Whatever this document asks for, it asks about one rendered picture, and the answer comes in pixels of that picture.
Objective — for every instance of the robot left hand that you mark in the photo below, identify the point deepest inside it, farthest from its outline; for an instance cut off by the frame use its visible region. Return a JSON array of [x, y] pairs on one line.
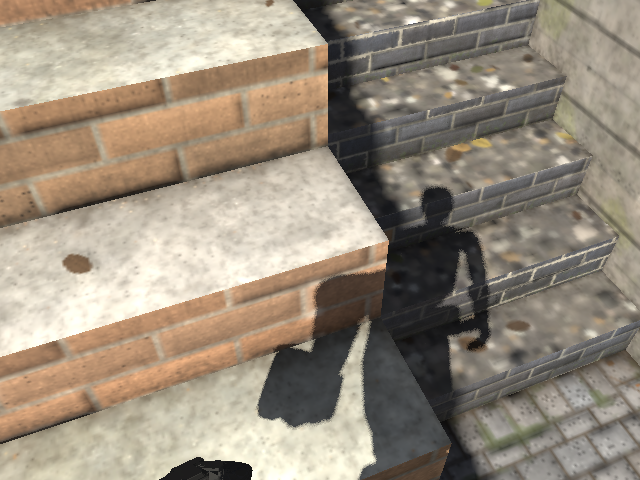
[[198, 469]]

